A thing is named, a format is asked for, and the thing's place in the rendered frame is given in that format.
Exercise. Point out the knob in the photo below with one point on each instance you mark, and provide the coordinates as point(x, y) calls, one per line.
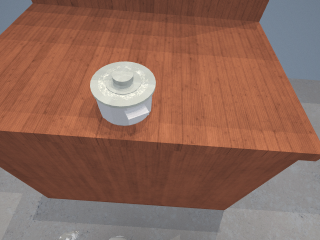
point(122, 76)

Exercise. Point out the table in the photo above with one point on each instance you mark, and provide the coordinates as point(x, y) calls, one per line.
point(224, 116)

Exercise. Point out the lid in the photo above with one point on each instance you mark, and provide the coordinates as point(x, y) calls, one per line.
point(106, 92)

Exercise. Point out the pot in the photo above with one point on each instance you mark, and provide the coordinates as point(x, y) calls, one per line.
point(126, 116)

